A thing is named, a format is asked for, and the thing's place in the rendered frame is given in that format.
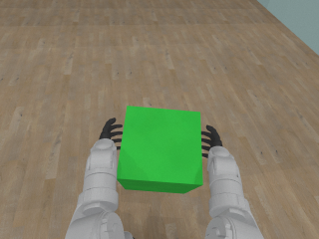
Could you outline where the carton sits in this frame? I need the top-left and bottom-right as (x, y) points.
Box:
(117, 106), (203, 194)

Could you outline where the robot left upper arm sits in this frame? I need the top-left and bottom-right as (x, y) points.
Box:
(65, 210), (126, 239)

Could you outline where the robot right hand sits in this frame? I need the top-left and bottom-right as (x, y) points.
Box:
(201, 125), (223, 158)

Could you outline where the right robot forearm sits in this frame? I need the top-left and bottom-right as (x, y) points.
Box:
(206, 145), (260, 231)

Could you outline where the left robot forearm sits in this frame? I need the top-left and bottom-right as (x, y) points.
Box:
(65, 138), (119, 239)

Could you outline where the robot right upper arm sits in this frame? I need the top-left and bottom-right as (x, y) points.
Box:
(204, 215), (264, 239)

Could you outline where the robot left hand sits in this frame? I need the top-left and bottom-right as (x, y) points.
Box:
(99, 118), (123, 150)

